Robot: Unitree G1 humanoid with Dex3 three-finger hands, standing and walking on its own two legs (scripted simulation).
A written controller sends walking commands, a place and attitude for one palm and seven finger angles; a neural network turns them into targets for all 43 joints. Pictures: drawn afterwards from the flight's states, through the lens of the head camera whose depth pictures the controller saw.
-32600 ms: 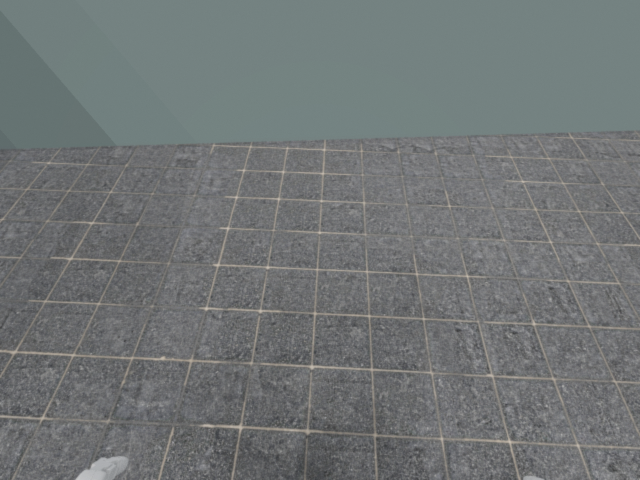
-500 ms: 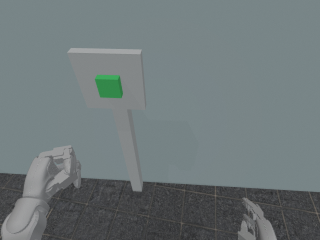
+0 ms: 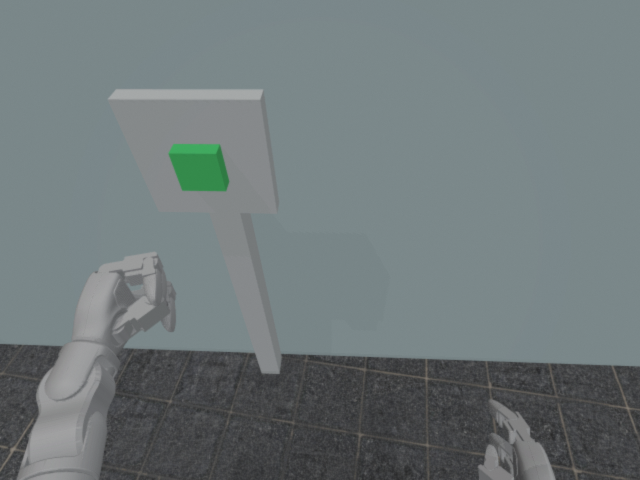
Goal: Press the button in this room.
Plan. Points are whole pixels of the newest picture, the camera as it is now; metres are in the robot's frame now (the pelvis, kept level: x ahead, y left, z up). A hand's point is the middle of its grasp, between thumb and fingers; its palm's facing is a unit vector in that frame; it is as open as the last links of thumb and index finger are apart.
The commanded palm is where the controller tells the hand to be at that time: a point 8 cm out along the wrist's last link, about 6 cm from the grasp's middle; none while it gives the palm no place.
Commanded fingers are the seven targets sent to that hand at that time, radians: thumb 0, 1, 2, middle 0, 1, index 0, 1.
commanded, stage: aim a knuckle at the button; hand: left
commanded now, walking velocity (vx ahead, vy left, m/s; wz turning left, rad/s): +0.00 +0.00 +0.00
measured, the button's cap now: (201, 166) +0.53 +0.23 +0.11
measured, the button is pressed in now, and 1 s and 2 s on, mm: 0 0 0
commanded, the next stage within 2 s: press the button with the knuckle in 1.54 s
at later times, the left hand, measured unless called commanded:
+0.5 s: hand (192, 255) +0.37 +0.20 +0.09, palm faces +0.03 -1.00 -0.02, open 3.1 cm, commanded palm +0.35 +0.25 +0.09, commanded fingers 0.00 0.90 0.90 -1.30 -1.50 -1.30 -1.50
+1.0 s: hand (209, 215) +0.46 +0.20 +0.08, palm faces +0.02 -1.00 +0.01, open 3.1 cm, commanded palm +0.42 +0.25 +0.08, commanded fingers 0.00 0.90 0.90 -1.30 -1.50 -1.30 -1.50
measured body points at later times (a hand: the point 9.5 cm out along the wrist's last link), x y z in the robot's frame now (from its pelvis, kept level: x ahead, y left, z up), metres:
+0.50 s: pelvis +0.00 +0.01 +0.00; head +0.03 +0.00 +0.45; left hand +0.36 +0.25 +0.09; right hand +0.13 -0.24 -0.11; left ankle +0.03 +0.12 -0.72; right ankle -0.01 -0.09 -0.72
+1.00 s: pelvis +0.00 +0.02 -0.01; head +0.07 +0.02 +0.43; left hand +0.45 +0.25 +0.08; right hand +0.03 -0.25 -0.13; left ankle +0.03 +0.12 -0.72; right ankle -0.01 -0.09 -0.72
